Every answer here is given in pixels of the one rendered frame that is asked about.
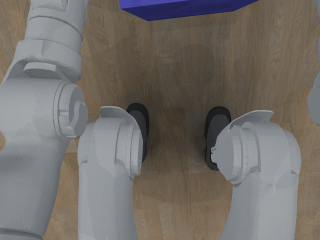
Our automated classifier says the left robot foot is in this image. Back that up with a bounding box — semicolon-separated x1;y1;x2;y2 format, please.
126;103;150;163

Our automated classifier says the robot right upper arm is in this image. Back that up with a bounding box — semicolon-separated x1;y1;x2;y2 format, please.
307;72;320;126

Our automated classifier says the left robot thigh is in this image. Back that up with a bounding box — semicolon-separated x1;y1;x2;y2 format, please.
78;117;143;240

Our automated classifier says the robot left upper arm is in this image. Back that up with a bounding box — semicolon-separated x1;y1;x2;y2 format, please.
0;77;88;240

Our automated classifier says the carton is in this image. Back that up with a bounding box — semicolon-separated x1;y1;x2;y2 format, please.
119;0;258;21

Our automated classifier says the left robot forearm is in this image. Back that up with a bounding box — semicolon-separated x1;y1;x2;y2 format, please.
0;0;89;87

